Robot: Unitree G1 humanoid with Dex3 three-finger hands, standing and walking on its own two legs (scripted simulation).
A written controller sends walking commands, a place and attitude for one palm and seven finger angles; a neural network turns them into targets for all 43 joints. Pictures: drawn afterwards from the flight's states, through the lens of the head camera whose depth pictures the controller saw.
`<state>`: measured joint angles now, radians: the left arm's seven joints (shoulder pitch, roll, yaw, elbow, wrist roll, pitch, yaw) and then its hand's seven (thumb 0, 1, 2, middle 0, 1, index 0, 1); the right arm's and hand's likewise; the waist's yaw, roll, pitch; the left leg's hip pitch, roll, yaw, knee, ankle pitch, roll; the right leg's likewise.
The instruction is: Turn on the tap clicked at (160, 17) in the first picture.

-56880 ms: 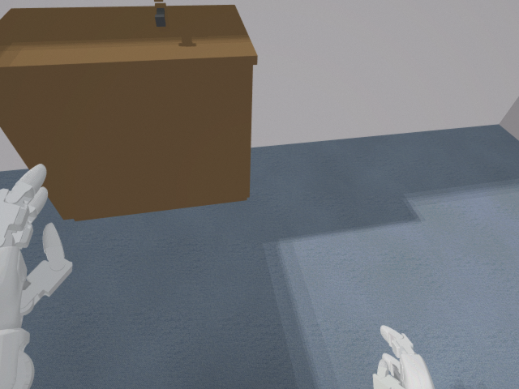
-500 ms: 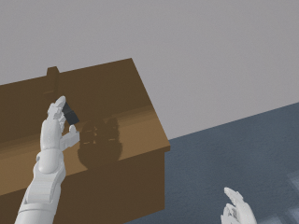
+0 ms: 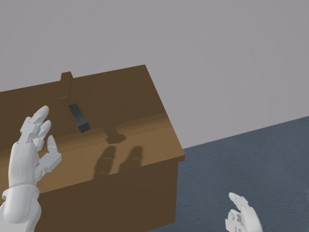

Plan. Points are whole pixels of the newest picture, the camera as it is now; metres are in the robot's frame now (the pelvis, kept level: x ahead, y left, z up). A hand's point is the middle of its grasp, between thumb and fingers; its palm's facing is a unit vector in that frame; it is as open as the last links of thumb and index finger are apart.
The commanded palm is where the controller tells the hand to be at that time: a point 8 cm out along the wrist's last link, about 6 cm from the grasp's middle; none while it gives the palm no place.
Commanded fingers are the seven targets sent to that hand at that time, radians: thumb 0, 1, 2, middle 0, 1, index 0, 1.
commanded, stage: draw the hand back beside the body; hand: left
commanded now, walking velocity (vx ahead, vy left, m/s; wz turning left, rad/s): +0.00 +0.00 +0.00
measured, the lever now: (83, 125) +0.35 +0.25 +0.10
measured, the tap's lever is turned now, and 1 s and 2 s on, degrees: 19 19 19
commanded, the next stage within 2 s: step back with the hand held close in 0.36 s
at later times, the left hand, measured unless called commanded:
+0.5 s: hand (44, 178) +0.17 +0.23 +0.15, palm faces +0.42 -0.83 -0.36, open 7.4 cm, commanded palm +0.12 +0.28 +0.17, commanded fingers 0.00 0.90 0.90 -0.20 -0.30 -0.20 -0.30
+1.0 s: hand (36, 181) +0.16 +0.25 +0.15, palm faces +0.39 -0.78 -0.48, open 7.4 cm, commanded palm +0.11 +0.28 +0.17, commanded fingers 0.00 0.90 0.90 -0.20 -0.30 -0.20 -0.30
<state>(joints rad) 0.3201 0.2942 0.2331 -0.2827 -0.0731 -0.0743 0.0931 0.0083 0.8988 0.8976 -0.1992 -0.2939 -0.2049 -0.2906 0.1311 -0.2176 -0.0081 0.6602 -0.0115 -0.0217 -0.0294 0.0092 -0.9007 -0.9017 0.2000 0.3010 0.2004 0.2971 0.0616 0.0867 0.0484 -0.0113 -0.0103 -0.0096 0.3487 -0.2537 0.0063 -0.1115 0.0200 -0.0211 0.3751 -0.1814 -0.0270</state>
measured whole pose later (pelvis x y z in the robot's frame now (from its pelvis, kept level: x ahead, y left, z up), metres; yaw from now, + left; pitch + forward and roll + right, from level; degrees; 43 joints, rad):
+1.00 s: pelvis -0.05 +0.01 -0.01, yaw -1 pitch +0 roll +1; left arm 0.47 0.35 0.33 -0.44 -0.03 -0.12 0.14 0.01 0.89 0.90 -0.21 -0.31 -0.22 -0.30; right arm 0.16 -0.24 -0.04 0.57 0.00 0.01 -0.09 0.01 -0.90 -0.90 0.20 0.30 0.20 0.30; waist 0.02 0.07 0.02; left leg -0.27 -0.03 0.02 0.54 -0.26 0.02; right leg -0.37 0.00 0.01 0.55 -0.17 -0.01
